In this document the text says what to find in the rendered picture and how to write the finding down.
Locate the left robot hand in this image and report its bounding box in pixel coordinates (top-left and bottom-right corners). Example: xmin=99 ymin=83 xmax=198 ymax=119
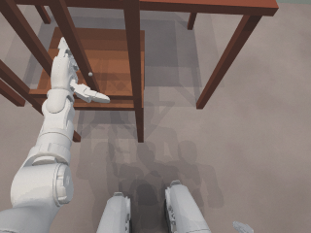
xmin=51 ymin=37 xmax=110 ymax=103

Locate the left robot forearm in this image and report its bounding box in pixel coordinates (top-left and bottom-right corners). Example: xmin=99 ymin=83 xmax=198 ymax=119
xmin=10 ymin=88 xmax=75 ymax=206

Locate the chair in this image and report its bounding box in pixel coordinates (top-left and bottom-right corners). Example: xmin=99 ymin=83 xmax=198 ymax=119
xmin=0 ymin=0 xmax=145 ymax=143

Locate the left robot upper arm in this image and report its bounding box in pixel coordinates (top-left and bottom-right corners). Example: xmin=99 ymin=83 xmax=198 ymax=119
xmin=0 ymin=163 xmax=74 ymax=233

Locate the right robot foot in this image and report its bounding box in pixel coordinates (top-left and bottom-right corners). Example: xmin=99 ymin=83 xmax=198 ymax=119
xmin=163 ymin=199 xmax=177 ymax=233

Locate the right robot hand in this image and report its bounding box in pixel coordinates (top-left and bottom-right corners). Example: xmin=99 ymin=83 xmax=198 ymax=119
xmin=232 ymin=221 xmax=254 ymax=233

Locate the table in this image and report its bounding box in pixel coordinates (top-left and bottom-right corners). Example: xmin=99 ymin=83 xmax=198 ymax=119
xmin=0 ymin=0 xmax=279 ymax=110

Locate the right robot thigh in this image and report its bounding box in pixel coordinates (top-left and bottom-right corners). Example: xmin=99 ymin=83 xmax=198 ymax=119
xmin=164 ymin=184 xmax=212 ymax=233

